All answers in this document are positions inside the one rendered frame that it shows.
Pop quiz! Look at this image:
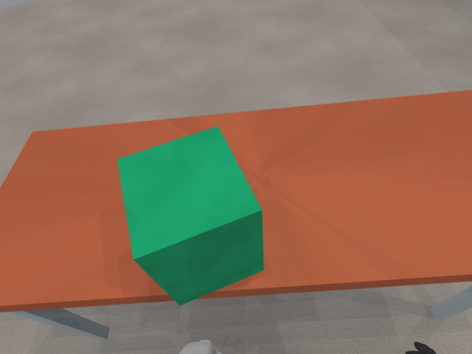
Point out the table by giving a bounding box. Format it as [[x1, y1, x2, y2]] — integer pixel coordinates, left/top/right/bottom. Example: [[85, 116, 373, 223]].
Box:
[[0, 90, 472, 340]]

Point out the carton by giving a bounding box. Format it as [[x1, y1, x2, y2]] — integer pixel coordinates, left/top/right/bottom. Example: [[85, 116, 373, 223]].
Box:
[[117, 126, 264, 305]]

